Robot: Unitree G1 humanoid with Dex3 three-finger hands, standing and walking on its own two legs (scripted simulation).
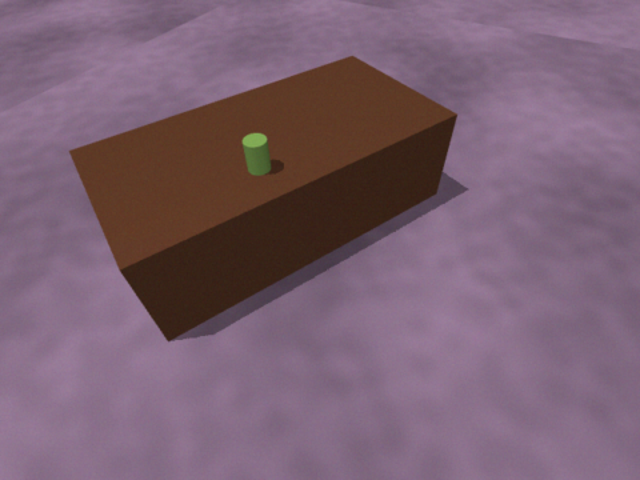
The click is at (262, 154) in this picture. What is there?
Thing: squat round
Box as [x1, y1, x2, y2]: [242, 133, 270, 175]
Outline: 252,133 245,136 242,140 249,172 252,174 259,175 266,173 270,169 266,137 263,134
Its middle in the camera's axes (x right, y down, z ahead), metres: -0.21 -0.28 +1.30
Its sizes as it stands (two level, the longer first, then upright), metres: 0.081 0.081 0.114
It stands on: a support 0.42 m high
